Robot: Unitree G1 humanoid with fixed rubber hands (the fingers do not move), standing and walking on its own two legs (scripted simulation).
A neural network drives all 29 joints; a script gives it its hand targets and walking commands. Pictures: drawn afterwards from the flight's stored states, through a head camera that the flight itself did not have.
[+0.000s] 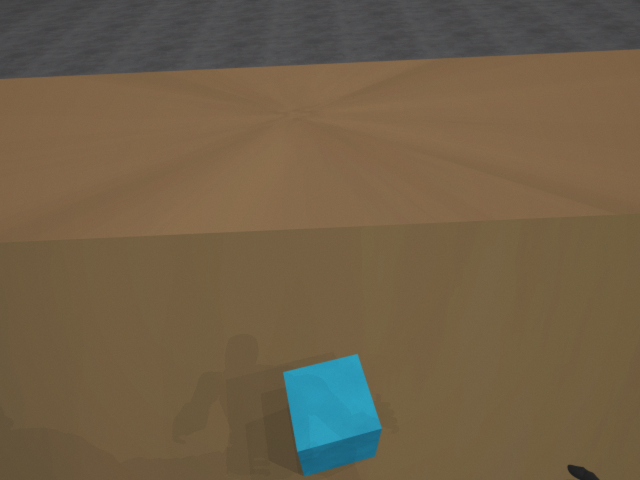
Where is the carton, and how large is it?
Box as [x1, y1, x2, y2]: [283, 354, 381, 476]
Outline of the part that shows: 357,354 283,372 297,452 304,476 374,456 381,427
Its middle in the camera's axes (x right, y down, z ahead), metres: +0.02 +0.51 +1.08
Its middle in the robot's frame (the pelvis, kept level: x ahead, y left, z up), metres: +0.43 +0.02 -0.66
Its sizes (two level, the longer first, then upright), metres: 0.210 0.200 0.250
